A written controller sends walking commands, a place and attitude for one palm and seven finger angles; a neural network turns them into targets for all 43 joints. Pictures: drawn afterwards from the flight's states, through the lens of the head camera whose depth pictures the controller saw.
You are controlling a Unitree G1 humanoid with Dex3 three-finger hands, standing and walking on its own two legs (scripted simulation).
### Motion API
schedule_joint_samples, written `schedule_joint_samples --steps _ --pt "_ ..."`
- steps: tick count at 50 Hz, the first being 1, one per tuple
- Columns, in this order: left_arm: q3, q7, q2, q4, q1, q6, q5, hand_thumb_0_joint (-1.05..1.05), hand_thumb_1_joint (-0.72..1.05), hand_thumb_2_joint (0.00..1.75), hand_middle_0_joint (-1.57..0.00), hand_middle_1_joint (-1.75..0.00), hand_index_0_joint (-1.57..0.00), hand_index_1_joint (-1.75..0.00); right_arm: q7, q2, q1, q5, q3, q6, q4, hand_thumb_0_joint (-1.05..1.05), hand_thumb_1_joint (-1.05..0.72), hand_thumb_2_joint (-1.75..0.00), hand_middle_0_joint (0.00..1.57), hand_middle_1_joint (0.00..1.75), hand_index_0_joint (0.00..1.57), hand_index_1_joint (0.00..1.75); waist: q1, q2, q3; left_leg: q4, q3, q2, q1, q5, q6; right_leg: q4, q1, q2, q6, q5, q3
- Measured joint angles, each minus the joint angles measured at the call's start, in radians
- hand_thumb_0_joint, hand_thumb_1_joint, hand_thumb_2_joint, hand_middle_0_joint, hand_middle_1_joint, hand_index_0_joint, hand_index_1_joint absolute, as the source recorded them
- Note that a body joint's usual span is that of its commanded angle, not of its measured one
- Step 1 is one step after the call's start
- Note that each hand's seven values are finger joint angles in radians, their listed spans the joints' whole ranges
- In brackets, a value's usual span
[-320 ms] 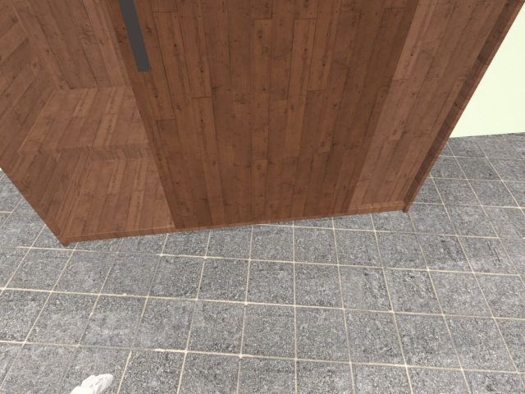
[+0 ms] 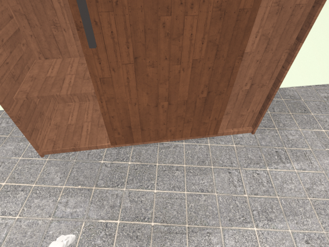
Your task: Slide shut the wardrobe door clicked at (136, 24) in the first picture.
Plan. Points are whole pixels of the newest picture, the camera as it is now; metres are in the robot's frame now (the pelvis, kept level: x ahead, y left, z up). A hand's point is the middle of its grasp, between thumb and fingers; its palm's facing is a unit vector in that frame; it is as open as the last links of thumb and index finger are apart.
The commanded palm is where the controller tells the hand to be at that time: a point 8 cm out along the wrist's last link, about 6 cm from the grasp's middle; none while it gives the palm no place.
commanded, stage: stand and wait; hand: right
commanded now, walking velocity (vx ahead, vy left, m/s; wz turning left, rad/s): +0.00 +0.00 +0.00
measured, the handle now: (85, 10) +0.89 +0.37 +0.20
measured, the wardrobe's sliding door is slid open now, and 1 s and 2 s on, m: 0.49 0.49 0.49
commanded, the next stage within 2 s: look at it before walking up in 0.50 s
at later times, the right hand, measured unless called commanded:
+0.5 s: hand out of the picture +0.07 -0.24 -0.15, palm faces -0.03 +0.94 -0.34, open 7.4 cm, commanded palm none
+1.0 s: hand out of the picture +0.07 -0.23 -0.15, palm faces -0.03 +0.94 -0.33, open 7.4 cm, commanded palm none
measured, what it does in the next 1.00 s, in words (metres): stands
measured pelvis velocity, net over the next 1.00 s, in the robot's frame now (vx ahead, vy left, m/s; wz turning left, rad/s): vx -0.01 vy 0.01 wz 0.00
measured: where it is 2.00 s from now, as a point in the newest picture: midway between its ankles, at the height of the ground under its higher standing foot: outside the picture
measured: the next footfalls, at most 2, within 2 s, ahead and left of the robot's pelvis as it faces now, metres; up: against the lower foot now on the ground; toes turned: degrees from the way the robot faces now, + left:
none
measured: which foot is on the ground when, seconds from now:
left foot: down 0.00-1.00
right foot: down 0.00-1.00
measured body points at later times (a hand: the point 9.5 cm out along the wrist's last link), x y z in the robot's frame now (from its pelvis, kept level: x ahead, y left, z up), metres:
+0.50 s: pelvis -0.01 +0.01 +0.00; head -0.01 +0.02 +0.45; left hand +0.06 +0.31 -0.13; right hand +0.07 -0.29 -0.12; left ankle +0.00 +0.13 -0.74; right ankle +0.00 -0.11 -0.74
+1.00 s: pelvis -0.01 +0.01 +0.01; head +0.00 +0.01 +0.46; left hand +0.07 +0.31 -0.13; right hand +0.07 -0.28 -0.13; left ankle +0.00 +0.13 -0.74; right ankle +0.00 -0.11 -0.74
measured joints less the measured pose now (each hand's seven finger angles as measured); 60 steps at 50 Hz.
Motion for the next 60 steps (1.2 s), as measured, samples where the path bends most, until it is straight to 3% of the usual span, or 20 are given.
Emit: schedule_joint_samples --steps 28,60 --pt "0.0 0.003 0.01 0.096 0.034 -0.001 -0.005 0.0 0.91 0.89 -0.2 -0.3 -0.2 -0.29 -0.001 -0.012 -0.012 0.004 -0.011 -0.01 0.072 0.0 -0.9 -0.9 0.2 0.3 0.2 0.3 0.009 -0.008 0.008 -0.061 0.009 -0.021 0.019 0.044 0.019 -0.058 0.018 -0.022 0.021 0.043 0.009" --pt "-0.001 0.006 0.009 0.1 0.019 -0.004 -0.007 0.0 0.91 0.89 -0.2 -0.3 -0.2 -0.3 0.0 -0.011 -0.004 0.003 -0.012 -0.01 0.087 0.0 -0.9 -0.9 0.2 0.3 0.2 0.3 0.002 -0.003 0.017 -0.097 0.009 -0.023 0.039 0.056 0.019 -0.09 0.036 -0.024 0.022 0.053 0.009"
